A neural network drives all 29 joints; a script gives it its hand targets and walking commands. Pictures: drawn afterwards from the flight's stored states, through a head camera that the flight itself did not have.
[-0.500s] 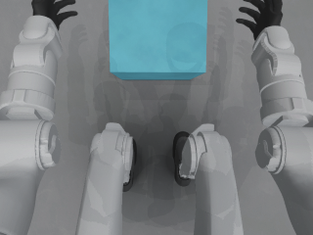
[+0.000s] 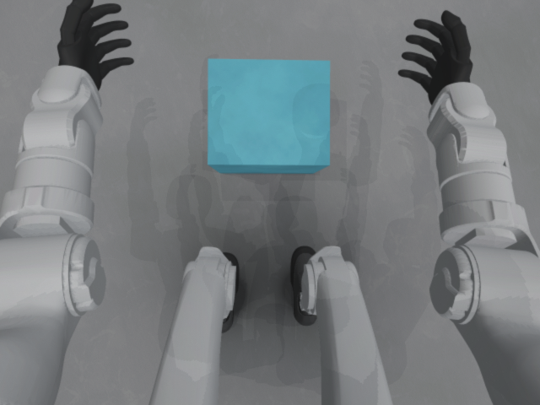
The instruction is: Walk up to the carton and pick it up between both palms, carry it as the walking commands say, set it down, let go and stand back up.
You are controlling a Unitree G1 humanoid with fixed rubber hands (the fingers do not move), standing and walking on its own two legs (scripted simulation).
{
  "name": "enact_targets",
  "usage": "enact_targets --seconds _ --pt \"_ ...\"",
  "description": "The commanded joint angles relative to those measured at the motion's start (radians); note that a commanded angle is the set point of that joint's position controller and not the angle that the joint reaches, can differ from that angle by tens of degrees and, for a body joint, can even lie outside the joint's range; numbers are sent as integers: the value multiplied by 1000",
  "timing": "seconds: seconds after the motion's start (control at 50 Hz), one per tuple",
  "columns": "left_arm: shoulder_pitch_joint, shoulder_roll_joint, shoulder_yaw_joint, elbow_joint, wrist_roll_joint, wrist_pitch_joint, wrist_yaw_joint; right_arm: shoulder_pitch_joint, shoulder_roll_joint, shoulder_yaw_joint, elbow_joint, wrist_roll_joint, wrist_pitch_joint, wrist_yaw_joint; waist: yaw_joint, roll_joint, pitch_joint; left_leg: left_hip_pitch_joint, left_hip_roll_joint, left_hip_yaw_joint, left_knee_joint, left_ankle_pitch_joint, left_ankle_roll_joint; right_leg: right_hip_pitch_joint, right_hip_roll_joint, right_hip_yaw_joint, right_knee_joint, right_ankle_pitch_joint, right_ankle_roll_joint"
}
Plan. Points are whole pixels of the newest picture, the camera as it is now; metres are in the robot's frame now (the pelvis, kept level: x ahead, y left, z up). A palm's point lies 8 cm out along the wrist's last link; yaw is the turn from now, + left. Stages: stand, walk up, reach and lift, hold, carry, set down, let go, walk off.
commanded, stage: set down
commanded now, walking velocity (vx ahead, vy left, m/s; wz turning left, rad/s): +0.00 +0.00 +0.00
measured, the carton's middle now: (267, 124) +0.54 +0.00 -0.46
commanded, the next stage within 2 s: let go in 0.42 s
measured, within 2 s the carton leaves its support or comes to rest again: neither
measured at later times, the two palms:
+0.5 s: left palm (27, 32) +0.51 +0.23 +0.01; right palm (501, 56) +0.50 -0.21 +0.00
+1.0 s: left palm out of the picture +0.35 +0.23 +0.10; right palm out of the picture +0.34 -0.24 +0.10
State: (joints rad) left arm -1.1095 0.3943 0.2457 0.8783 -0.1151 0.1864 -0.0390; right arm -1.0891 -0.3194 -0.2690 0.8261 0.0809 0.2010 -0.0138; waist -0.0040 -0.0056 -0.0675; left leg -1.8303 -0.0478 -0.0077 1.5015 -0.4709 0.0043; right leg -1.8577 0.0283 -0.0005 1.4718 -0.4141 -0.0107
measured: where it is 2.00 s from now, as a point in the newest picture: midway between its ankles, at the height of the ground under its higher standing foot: (264, 302)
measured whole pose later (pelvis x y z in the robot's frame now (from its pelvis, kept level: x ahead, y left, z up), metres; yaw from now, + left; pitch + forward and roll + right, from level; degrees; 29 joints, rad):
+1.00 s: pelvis +0.09 +0.00 +0.19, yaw +0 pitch +20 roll +0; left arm -0.12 0.22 0.12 0.58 0.00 0.02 -0.06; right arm -0.09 -0.22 -0.11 0.55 0.01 0.03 0.06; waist -0.01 0.00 -0.06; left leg -0.71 -0.04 -0.04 0.67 -0.31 0.01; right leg -0.73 0.04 0.02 0.65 -0.27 -0.02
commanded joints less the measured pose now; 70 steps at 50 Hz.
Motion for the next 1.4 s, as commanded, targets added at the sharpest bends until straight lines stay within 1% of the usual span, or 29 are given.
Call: enact_targets --seconds 0.0,0.12,0.24,0.3,0.34,0.4,0.44,0.48,0.52,0.56,0.62,0.66,0.7,0.8,0.86,0.96,1.1,1.14,1.2,1.24,1.28,1.38 --pt "-211 145 23 -102 9 -24 -10 -204 -124 -22 -104 -10 -26 10 9 13 -1006 501 -16 40 -221 290 -32 715 25 -11 -166 297 26" --pt "-167 127 33 -95 24 -38 -23 -157 -111 -31 -98 -23 -42 24 8 16 -977 615 -9 21 -347 340 -30 791 20 2 -291 335 27" --pt "-112 110 45 -120 40 -53 -32 -100 -99 -34 -121 -32 -60 34 8 17 -979 750 -4 4 -474 424 -28 911 15 18 -415 417 29" --pt "-100 82 56 -66 60 -70 -38 -85 -73 -43 -78 -54 -74 42 11 11 -850 739 5 -9 -526 407 -30 877 8 14 -467 387 29" --pt "-99 66 64 -50 76 -82 -40 -83 -59 -50 -67 -66 -84 45 11 9 -811 749 8 -16 -547 405 -32 868 7 12 -490 377 28" --pt "-83 53 79 -38 101 -91 -40 -66 -53 -62 -59 -85 -91 43 8 11 -812 780 8 -20 -564 431 -38 896 7 10 -511 396 26" --pt "-39 49 88 -44 120 -93 -40 -21 -49 -67 -64 -97 -94 40 4 14 -855 813 5 -19 -571 468 -41 947 7 11 -517 440 26" --pt "40 43 84 -75 140 -97 -37 57 -43 -70 -90 -115 -97 39 1 21 -939 863 5 -14 -574 524 -41 1016 6 13 -511 512 24" --pt "142 34 73 -137 154 -99 -25 160 -46 -62 -143 -136 -102 46 -2 29 -1031 937 6 -12 -580 607 -41 1084 9 13 -509 597 21" --pt "227 35 47 -226 155 -100 -20 256 -50 -47 -220 -147 -105 49 -14 31 -1086 1001 5 -12 -589 672 -40 1147 10 17 -522 670 19" --pt "354 28 16 -363 149 -97 -13 379 -55 -4 -344 -131 -104 56 -9 28 -1093 1074 1 -15 -620 707 -36 1227 12 25 -559 712 19" --pt "442 17 2 -417 141 -95 -14 449 -56 25 -395 -111 -103 61 -3 22 -1042 1095 1 -16 -653 687 -33 1277 12 35 -594 704 19" --pt "531 -5 -16 -427 127 -102 -20 525 -42 50 -404 -86 -110 67 -1 14 -944 1088 1 -17 -694 641 -27 1320 10 41 -630 677 19" --pt "733 -61 -59 -378 103 -135 -31 735 0 101 -356 -60 -146 77 0 2 -647 1138 8 -24 -794 496 -15 1357 -4 47 -738 526 15" --pt "832 -70 -75 -361 106 -161 -28 842 10 121 -343 -64 -170 75 2 -1 -522 1205 14 -30 -836 451 -13 1393 -9 44 -792 472 14" --pt "998 -82 -113 -387 116 -187 -22 1014 11 145 -371 -72 -196 67 -2 3 -379 1350 22 -31 -907 448 -18 1493 -10 33 -868 467 14" --pt "1212 -99 -163 -487 111 -195 -16 1217 14 197 -443 -65 -207 64 -11 18 -193 1531 22 -29 -1026 484 -23 1679 -5 31 -981 494 11" --pt "1256 -101 -170 -510 111 -187 -15 1252 13 209 -464 -63 -201 67 -9 17 -139 1571 21 -28 -1059 487 -19 1726 -4 33 -1013 492 12" --pt "1312 -98 -176 -533 113 -167 -18 1288 15 216 -488 -66 -181 72 -6 12 -51 1615 19 -25 -1105 458 -9 1780 -4 34 -1055 462 15" --pt "1283 -87 -178 -539 111 -147 -21 1255 15 214 -495 -67 -159 77 -3 13 28 1618 19 -22 -1122 403 -7 1770 -5 30 -1072 398 15" --pt "1284 -86 -180 -546 112 -124 -27 1264 15 213 -503 -70 -137 81 1 13 64 1638 18 -18 -1131 362 -9 1782 -4 23 -1085 344 13" --pt "1280 -96 -182 -540 115 -73 -39 1267 13 204 -499 -90 -87 86 -2 6 132 1661 21 -16 -1143 307 -5 1810 0 17 -1091 289 14"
